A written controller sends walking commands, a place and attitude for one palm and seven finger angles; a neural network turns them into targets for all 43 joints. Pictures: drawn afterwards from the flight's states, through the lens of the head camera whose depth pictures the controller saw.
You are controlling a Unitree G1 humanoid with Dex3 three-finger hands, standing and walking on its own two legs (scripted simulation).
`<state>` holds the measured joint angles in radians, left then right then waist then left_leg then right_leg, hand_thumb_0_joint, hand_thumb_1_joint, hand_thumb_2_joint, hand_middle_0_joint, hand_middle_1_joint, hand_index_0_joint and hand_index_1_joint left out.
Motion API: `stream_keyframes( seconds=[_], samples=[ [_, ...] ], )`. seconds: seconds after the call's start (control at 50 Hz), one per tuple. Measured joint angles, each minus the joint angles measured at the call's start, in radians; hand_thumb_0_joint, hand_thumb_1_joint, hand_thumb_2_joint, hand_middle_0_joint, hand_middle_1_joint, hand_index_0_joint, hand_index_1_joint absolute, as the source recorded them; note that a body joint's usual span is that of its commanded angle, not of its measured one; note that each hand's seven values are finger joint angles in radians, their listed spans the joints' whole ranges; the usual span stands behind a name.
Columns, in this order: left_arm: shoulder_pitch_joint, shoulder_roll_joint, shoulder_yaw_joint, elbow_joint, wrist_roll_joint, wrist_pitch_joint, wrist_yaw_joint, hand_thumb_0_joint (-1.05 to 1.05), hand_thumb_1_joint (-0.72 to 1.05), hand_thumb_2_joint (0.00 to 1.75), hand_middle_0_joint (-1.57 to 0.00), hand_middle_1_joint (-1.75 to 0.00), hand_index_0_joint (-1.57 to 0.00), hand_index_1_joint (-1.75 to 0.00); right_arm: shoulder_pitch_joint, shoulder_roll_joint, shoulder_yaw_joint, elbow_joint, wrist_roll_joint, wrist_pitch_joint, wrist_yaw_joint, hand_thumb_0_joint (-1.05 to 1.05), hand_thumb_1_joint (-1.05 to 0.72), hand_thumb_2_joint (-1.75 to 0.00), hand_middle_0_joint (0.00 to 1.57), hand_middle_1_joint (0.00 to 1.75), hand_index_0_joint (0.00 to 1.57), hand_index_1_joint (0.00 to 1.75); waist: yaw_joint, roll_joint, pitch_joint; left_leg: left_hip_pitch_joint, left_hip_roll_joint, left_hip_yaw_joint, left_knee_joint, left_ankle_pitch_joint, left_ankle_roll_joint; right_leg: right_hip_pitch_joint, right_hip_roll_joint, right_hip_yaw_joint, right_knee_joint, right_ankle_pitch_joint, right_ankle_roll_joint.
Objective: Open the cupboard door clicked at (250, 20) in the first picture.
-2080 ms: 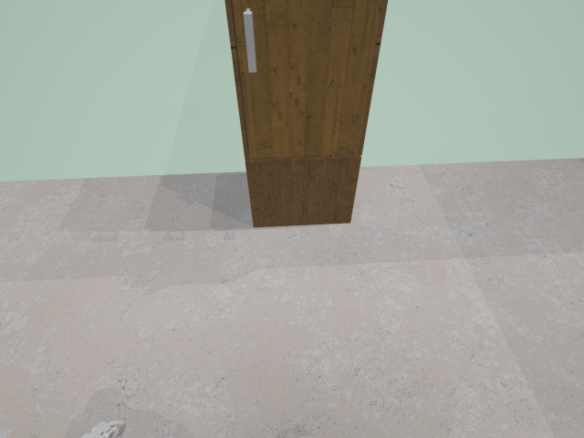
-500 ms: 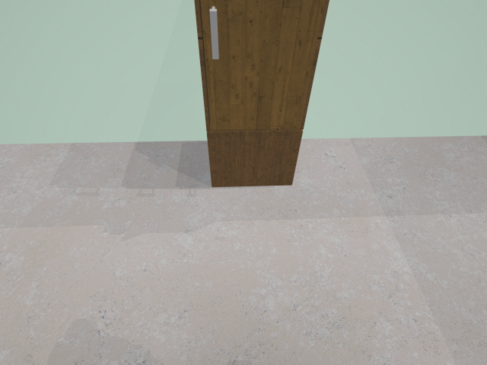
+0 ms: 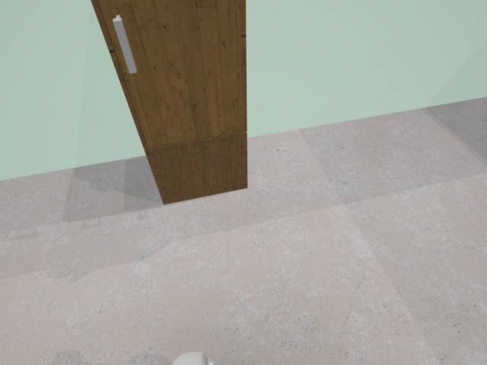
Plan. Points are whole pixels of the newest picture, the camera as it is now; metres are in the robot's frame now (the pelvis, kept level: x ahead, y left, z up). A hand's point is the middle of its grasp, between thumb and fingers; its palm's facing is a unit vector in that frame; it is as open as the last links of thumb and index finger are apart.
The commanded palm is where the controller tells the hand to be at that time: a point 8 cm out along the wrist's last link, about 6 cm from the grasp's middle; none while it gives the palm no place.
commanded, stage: walk to a spot facing it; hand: left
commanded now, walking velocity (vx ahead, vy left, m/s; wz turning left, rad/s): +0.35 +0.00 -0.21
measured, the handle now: (125, 44) +0.96 +0.46 +0.09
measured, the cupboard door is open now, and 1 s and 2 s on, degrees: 0 0 0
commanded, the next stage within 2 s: turn to face it in 0.26 s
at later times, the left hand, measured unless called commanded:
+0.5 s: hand (137, 328) +0.22 +0.25 -0.19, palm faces -0.11 -0.98 -0.18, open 7.4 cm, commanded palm none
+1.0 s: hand (162, 266) +0.34 +0.22 -0.15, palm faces +0.11 -0.96 -0.24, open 7.4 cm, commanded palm none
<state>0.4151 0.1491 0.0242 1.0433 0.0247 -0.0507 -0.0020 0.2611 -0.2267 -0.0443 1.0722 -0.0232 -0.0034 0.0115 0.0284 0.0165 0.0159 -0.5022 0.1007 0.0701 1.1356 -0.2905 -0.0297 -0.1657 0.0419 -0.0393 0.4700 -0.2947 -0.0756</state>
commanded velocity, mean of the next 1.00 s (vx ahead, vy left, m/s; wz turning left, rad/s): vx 0.08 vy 0.00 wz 0.25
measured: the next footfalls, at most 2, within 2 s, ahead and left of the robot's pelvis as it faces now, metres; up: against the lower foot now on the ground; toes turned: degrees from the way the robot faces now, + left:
left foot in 0.34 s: +0.30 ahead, +0.14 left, +0.00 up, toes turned +2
right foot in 0.84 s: +0.30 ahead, -0.06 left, +0.00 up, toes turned -3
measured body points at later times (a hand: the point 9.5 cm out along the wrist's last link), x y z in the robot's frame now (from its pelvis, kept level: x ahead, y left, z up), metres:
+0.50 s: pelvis +0.20 +0.07 -0.01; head +0.22 +0.09 +0.44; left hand +0.23 +0.30 -0.17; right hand +0.25 -0.17 -0.14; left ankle +0.26 +0.14 -0.74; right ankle +0.12 -0.05 -0.65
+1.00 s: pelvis +0.25 +0.04 +0.00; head +0.27 +0.02 +0.45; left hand +0.34 +0.28 -0.13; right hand +0.28 -0.20 -0.17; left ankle +0.22 +0.15 -0.66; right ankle +0.26 -0.06 -0.74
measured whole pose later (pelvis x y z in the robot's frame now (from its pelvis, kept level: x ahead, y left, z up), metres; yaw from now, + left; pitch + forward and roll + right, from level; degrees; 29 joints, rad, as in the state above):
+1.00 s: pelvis +0.25 +0.04 +0.00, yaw +7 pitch +0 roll +1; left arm 0.16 0.13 0.03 0.93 0.02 0.00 0.04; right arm 0.29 -0.20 -0.08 1.02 -0.01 0.05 0.00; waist -0.05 0.05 0.04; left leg -0.48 0.00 0.03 1.11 -0.43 -0.04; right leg -0.22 -0.07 -0.17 0.51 -0.29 -0.02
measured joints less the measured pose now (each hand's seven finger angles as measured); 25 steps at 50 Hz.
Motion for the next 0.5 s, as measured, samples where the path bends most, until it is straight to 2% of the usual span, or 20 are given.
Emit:
stream_keyframes(
  seconds=[0.08,0.16,0.24,0.3,0.34,0.38,0.42,0.46,0.5],
  samples=[
    [0.034,-0.029,-0.008,0.031,0.001,-0.011,0.003,0.0,0.91,0.9,-0.2,-0.3,-0.2,-0.3,-0.055,0.012,-0.009,-0.048,0.001,-0.011,0.004,0.01,-0.91,-0.9,0.2,0.3,0.2,0.3,-0.011,0.0,-0.003,-0.096,0.016,-0.01,-0.049,0.093,-0.018,0.072,0.011,0.038,-0.102,0.022,0.003],
    [0.049,-0.041,-0.009,0.049,0.003,-0.019,0.011,0.0,0.91,0.9,-0.2,-0.3,-0.2,-0.3,-0.093,0.029,-0.01,-0.07,0.004,-0.012,0.009,0.01,-0.91,-0.9,0.2,0.3,0.2,0.3,-0.004,0.007,-0.002,-0.132,0.025,-0.011,-0.144,0.136,-0.023,0.139,0.016,0.059,-0.154,0.003,0.012],
    [0.055,-0.038,-0.006,0.055,0.006,-0.021,0.023,0.0,0.9,0.9,-0.2,-0.3,-0.2,-0.3,-0.128,0.048,-0.002,-0.077,0.007,-0.012,0.013,0.01,-0.91,-0.9,0.2,0.3,0.2,0.3,0.02,0.004,0.007,-0.096,0.013,0.012,-0.304,0.128,-0.009,0.203,0.01,0.075,-0.168,-0.046,0.03],
    [0.064,-0.028,0.001,0.059,0.007,-0.017,0.028,0.0,0.91,0.9,-0.2,-0.3,-0.2,-0.3,-0.155,0.067,0.008,-0.087,0.009,-0.024,0.011,0.01,-0.91,-0.9,0.2,0.3,0.2,0.3,0.036,-0.014,0.016,-0.019,-0.02,0.034,-0.446,0.109,0.015,0.229,-0.004,0.097,-0.124,-0.113,0.052],
    [0.078,-0.024,0.008,0.065,0.001,-0.009,0.027,0.0,0.9,0.9,-0.2,-0.3,-0.2,-0.3,-0.161,0.077,0.017,-0.103,0.005,-0.049,0.003,0.01,-0.91,-0.9,0.2,0.3,0.2,0.3,0.032,-0.02,0.017,0.059,-0.033,0.045,-0.533,0.144,0.042,0.186,-0.006,0.114,0.033,-0.187,0.057],
    [0.053,-0.011,0.018,0.074,-0.008,0.011,0.022,0.0,0.91,0.9,-0.2,-0.3,-0.2,-0.3,-0.165,0.092,0.023,-0.111,0.003,-0.067,-0.007,0.01,-0.91,-0.9,0.2,0.3,0.2,0.3,0.026,-0.043,0.031,0.07,-0.03,0.083,-0.467,0.077,0.075,0.047,-0.014,0.109,0.393,-0.235,0.05],
    [0.02,0.008,0.024,0.073,-0.007,0.023,0.023,0.0,0.91,0.9,-0.2,-0.3,-0.2,-0.3,-0.146,0.103,0.031,-0.109,0.006,-0.073,-0.014,0.0,-0.91,-0.9,0.21,0.3,0.2,0.3,0.015,-0.058,0.033,0.119,-0.028,0.117,-0.475,0.032,0.09,-0.084,-0.027,0.078,0.658,-0.207,0.048],
    [-0.03,0.03,0.03,0.06,-0.001,0.028,0.021,0.0,0.91,0.9,-0.2,-0.3,-0.2,-0.3,-0.109,0.109,0.033,-0.093,0.007,-0.077,-0.025,0.0,-0.91,-0.9,0.21,0.3,0.21,0.3,-0.005,-0.063,0.031,0.17,-0.036,0.125,-0.529,0.039,0.087,-0.185,-0.054,0.029,0.755,-0.155,0.06],
    [-0.084,0.044,0.033,0.032,0.002,0.031,0.022,0.0,0.91,0.9,-0.19,-0.3,-0.2,-0.3,-0.07,0.099,0.009,-0.078,0.021,-0.088,-0.048,-0.02,-0.94,-0.9,0.21,0.3,0.21,0.3,-0.021,-0.064,0.027,0.212,-0.053,0.125,-0.592,0.057,0.097,-0.251,-0.084,-0.001,0.716,-0.115,0.075]
  ],
)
